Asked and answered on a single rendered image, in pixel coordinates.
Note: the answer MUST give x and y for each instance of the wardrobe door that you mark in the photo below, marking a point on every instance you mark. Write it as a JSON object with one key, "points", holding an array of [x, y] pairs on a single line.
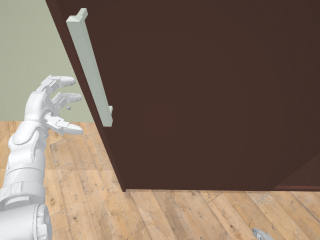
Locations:
{"points": [[210, 95], [307, 175]]}

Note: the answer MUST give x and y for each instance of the robot right hand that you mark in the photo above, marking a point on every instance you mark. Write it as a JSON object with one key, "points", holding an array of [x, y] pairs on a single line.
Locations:
{"points": [[260, 235]]}

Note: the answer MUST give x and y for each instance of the robot left forearm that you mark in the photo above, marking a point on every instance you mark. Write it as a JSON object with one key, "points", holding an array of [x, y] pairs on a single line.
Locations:
{"points": [[24, 176]]}

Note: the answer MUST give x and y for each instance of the robot left hand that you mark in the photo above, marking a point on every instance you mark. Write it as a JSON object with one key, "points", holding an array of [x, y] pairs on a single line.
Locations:
{"points": [[39, 105]]}

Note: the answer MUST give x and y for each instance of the left robot upper arm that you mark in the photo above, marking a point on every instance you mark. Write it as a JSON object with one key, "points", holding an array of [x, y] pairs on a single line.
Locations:
{"points": [[30, 222]]}

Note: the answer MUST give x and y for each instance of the handle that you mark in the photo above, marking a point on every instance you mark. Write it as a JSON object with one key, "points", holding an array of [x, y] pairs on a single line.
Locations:
{"points": [[80, 37]]}

